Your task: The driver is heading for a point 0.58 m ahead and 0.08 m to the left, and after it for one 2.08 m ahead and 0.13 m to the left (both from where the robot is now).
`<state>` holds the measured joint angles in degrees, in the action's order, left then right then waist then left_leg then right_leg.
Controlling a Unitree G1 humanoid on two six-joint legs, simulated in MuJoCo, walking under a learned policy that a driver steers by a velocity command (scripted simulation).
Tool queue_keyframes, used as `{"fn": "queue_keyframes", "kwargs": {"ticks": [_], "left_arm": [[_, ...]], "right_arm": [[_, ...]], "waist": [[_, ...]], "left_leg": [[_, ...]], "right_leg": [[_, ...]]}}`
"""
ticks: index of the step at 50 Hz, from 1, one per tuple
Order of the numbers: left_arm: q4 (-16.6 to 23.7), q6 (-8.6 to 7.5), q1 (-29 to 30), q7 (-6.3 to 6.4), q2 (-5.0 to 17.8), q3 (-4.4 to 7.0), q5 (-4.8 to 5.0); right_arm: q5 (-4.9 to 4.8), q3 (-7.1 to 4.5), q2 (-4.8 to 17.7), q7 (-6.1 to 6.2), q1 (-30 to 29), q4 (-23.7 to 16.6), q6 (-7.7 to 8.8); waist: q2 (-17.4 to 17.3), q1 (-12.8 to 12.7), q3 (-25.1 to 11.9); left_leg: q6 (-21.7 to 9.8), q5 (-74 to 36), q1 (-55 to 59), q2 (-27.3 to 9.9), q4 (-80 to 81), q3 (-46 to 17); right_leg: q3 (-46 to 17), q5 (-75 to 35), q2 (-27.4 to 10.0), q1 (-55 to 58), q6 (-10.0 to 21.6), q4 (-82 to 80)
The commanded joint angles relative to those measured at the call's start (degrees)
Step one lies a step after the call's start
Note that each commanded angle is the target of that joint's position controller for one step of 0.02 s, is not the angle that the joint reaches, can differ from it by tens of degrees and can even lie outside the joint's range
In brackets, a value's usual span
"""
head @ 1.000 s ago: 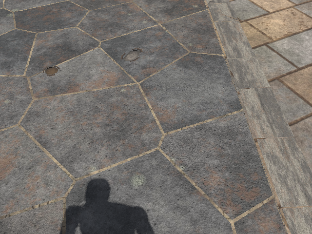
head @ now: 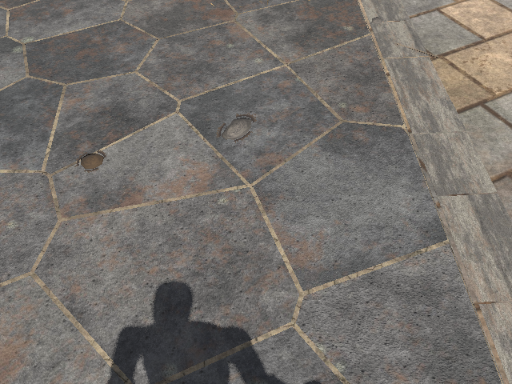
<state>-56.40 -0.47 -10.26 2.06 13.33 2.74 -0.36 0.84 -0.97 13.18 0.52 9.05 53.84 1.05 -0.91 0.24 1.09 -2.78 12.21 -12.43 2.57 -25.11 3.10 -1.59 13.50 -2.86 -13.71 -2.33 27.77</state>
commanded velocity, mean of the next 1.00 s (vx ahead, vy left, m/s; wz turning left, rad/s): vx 0.05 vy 0.00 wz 0.00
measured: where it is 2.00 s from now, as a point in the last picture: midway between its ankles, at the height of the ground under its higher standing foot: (271, 369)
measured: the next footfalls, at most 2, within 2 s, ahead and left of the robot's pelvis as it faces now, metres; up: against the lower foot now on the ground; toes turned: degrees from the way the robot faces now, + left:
right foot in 1.12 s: +0.13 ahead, -0.17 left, +0.00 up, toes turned -2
left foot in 1.62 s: +0.44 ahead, +0.09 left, +0.00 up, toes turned +19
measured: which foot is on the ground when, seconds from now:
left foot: down 0.00-1.00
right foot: down 0.00-0.84, up 0.86-1.00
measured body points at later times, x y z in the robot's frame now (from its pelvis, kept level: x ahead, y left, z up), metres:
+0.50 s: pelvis +0.02 +0.00 +0.00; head +0.03 +0.00 +0.45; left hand +0.07 +0.26 -0.15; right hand +0.09 -0.26 -0.14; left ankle +0.01 +0.09 -0.74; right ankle +0.01 -0.14 -0.74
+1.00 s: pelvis +0.04 -0.02 +0.00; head +0.04 -0.03 +0.45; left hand +0.07 +0.24 -0.14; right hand +0.04 -0.28 -0.15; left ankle +0.01 +0.09 -0.74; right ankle +0.01 -0.14 -0.69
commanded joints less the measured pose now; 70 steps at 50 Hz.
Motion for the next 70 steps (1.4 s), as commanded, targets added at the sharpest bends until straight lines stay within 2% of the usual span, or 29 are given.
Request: {"fn": "queue_keyframes", "kwargs": {"ticks": [1,10,23,39,40,41,42,43,44,45,46,47,49,50,52,54,55,56,57,58,59,60,61,63,65,67,70], "left_arm": [[0.59,-0.91,-0.15,0.15,6.87,1.13,0.27],[-2.59,-0.18,0.38,0.53,6.68,0.79,0.31],[-5.57,0.55,0.46,0.85,5.71,0.49,0.15],[-7.82,0.31,-2.46,1.19,4.62,-0.04,0.17],[-8.42,0.35,-3.65,1.23,3.97,-0.19,0.22],[-8.49,0.39,-3.82,1.32,3.89,-0.13,0.51],[-7.91,0.25,-3.27,1.37,4.02,-0.03,0.7],[-6.84,-0.19,-1.8,1.29,3.95,-0.03,0.68],[-5.69,-0.85,-0.39,0.97,3.4,-0.17,0.77],[-4.91,-1.57,0.67,0.49,3.59,-0.02,1.12],[-4.41,-2.17,1.37,0.01,4.25,0.37,1.57],[-4.31,-2.73,0.72,-0.4,4.51,0.72,2.01],[-4.09,-3.86,0.7,-0.99,4.44,1.05,2.28],[-3.98,-4.28,1.23,-1.1,3.94,1.07,2.16],[-4.86,-4.63,-1.09,-1.46,2.34,0.92,1.9],[-7.82,-4.43,-8.24,-1.5,2.59,1.5,1.75],[-9.11,-4.17,-12.75,-1.29,3.27,1.9,1.71],[-9.52,-4.37,-18.45,-0.82,6.25,2.66,1.38],[-9.13,-4.72,-23.72,-0.84,12.29,3.48,0.56],[-9.75,-5.86,-23.64,-1.27,12.33,3.06,-0.69],[-7.8,-6.7,-17.34,-1.44,8.91,1.98,0.15],[-6.45,-7.08,-12.65,-1.75,6.53,1.2,0.79],[-5.4,-7.13,-9.21,-2.01,5.77,0.8,0.78],[-5.26,-6.93,-9.68,-1.93,3.47,0.17,-0.15],[-5.87,-6.83,-12.78,-1.33,3.85,0.18,-0.94],[-5.48,-6.63,-13.43,-0.65,4.87,0.28,-1.23],[-4.11,-6.32,-13.28,0.24,5.91,0.37,-0.92]], "right_arm": [[-0.28,-1.37,6.04,0.24,0.45,-1.48,0.04],[-0.62,-1.53,6.23,0.54,0.27,1.5,-0.88],[-0.6,-1.31,6.34,0.99,0.73,4.82,-0.88],[-0.66,-0.97,5.33,1.16,2.91,6.73,-0.63],[-0.67,-0.96,5.15,1.26,4.01,7.26,-0.7],[-1.06,-1.41,6.3,1.43,4.56,7.39,-0.89],[-1.52,-2.1,8.23,1.56,5.35,7.33,-1.0],[-1.8,-2.63,9.58,1.58,7.24,7.37,-0.86],[-1.95,-3.35,11.34,1.61,9.01,7.52,-0.44],[-1.74,-3.75,11.8,1.71,9.85,7.41,0.24],[-1.29,-3.74,11.0,1.66,10.02,7.11,1.08],[-1.38,-3.59,10.07,1.54,9.33,6.55,1.82],[-2.36,-3.37,8.7,1.36,6.94,5.03,2.6],[-2.56,-3.46,8.94,1.33,6.39,4.66,2.6],[-2.82,-3.87,10.57,1.15,5.69,4.34,2.17],[-3.38,-3.76,10.21,0.85,5.94,4.17,1.45],[-3.28,-3.2,8.43,0.68,5.32,3.77,1.42],[-2.77,-2.03,4.36,0.24,3.28,2.6,1.75],[-2.16,-1.28,0.47,0.31,2.22,0.29,2.58],[-3.52,-1.91,2.85,0.36,2.82,-0.34,3.3],[-4.49,-2.38,5.23,0.09,2.05,-0.86,3.76],[-4.14,-2.75,6.13,-0.17,2.79,-0.3,4.01],[-3.56,-3.1,5.93,0.0,3.57,0.53,4.02],[-3.11,-3.65,5.6,-0.47,3.69,1.24,3.44],[-2.92,-3.53,3.45,-1.17,2.49,0.81,2.6],[-2.81,-3.34,2.31,-1.54,-1.23,-1.29,2.21],[-2.54,-2.71,1.39,-2.23,-7.91,-4.84,2.21]], "waist": [[3.9,0.1,-3.15],[0.91,-0.18,-2.62],[0.97,-0.33,-0.33],[0.63,-0.22,0.98],[0.18,-0.14,-0.34],[-0.98,0.23,0.39],[-3.26,0.82,1.73],[-5.84,1.79,3.29],[-8.58,2.6,4.54],[-8.9,2.95,6.08],[-7.88,2.96,6.85],[-6.1,1.97,6.5],[-3.91,0.73,5.29],[-4.0,0.6,4.34],[-5.2,-1.09,2.66],[-3.66,-4.12,1.86],[-1.91,-6.1,1.61],[6.37,-8.58,0.59],[18.74,-8.85,-2.28],[16.17,-7.51,-2.15],[10.74,-4.9,3.47],[8.99,-3.02,5.45],[7.42,-1.47,5.46],[7.3,-1.36,4.59],[5.89,-1.85,3.77],[4.59,-2.11,4.78],[4.43,-2.98,6.09]], "left_leg": [[-0.87,-9.14,1.95,-4.2,2.78,-3.83],[-0.41,-13.08,3.68,-4.55,2.03,-3.84],[-0.31,-7.77,2.36,-4.99,3.72,-4.57],[-0.72,-1.96,1.15,-5.2,5.95,-5.51],[-0.98,4.79,1.71,-4.9,6.75,-5.49],[-1.95,14.61,1.22,-5.06,7.71,-6.47],[-3.77,24.89,0.5,-7.17,9.68,-9.79],[-6.31,33.35,0.84,-11.82,13.27,-16.12],[-9.59,37.44,0.39,-17.6,16.85,-23.95],[-12.15,36.49,0.02,-21.49,19.15,-29.16],[-13.45,33.42,2.11,-23.61,19.89,-31.65],[-13.3,30.48,4.62,-23.97,19.39,-31.38],[-10.18,22.86,6.28,-20.82,18.62,-24.65],[-8.8,19.19,5.02,-18.51,17.96,-20.54],[-7.84,15.93,-1.32,-14.57,15.76,-13.73],[-7.5,17.38,-10.62,-11.74,10.32,-11.74],[-6.38,17.26,-14.7,-10.03,5.8,-11.05],[-3.06,13.47,-21.41,-5.43,-10.17,-6.25],[-0.58,18.49,-32.39,0.21,-30.05,-2.17],[-1.77,19.73,-35.54,-1.06,-41.83,-9.9],[-2.89,13.71,-40.38,-4.18,-45.68,-12.33],[-3.34,7.71,-40.33,-5.59,-45.53,-12.23],[-3.3,2.99,-38.06,-6.77,-43.07,-12.23],[-2.56,-3.41,-33.4,-7.64,-39.03,-10.54],[-1.46,-7.12,-33.18,-7.49,-38.02,-9.21],[-0.53,-10.32,-34.63,-7.3,-33.62,-8.87],[0.11,-15.63,-31.65,-6.94,-22.49,-4.56]], "right_leg": [[-1.85,-13.01,-1.7,2.84,2.4,-3.52],[-0.8,-14.13,-0.71,3.89,2.59,-3.43],[0.16,-8.96,0.16,3.73,2.02,-4.99],[0.55,-5.48,0.3,2.33,1.58,-5.82],[1.63,-1.08,1.15,2.65,1.63,-5.2],[3.5,5.48,2.77,0.92,1.9,-2.55],[5.33,11.55,4.17,-2.57,2.29,1.62],[6.32,13.88,4.49,-7.66,2.66,6.99],[5.59,13.06,3.05,-10.71,3.31,13.56],[3.27,13.65,0.85,-14.27,4.09,19.97],[1.17,16.45,-0.9,-19.24,4.68,26.47],[-0.17,16.97,-2.42,-22.86,5.3,29.69],[-0.04,13.87,-3.85,-22.54,5.81,23.24],[1.32,12.18,-3.18,-18.69,5.55,18.13],[5.41,7.64,-0.14,-6.92,4.75,8.79],[9.07,-0.12,3.96,7.37,3.48,1.75],[7.98,0.32,3.79,12.99,3.46,-0.27],[-4.51,7.0,-5.33,19.32,5.66,-6.91],[-26.17,16.34,-18.33,24.6,10.86,-15.21],[-38.44,29.31,-23.89,19.88,16.68,-19.17],[-33.88,32.3,-22.4,16.91,15.22,-19.86],[-25.92,25.75,-19.14,14.92,12.19,-20.0],[-18.65,16.6,-16.58,13.06,9.73,-20.25],[-6.13,0.31,-12.21,11.6,6.82,-19.86],[-0.36,-9.16,-10.99,11.87,7.39,-19.61],[2.84,-14.0,-11.07,11.48,8.18,-20.48],[8.26,-16.59,-10.39,9.95,7.8,-22.35]]}}
Velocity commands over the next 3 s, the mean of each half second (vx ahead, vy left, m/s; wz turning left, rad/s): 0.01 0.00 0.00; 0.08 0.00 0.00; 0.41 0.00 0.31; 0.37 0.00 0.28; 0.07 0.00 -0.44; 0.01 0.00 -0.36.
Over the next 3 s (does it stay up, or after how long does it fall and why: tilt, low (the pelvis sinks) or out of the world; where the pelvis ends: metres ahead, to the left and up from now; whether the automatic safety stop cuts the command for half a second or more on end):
stays up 0.61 0.06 0.00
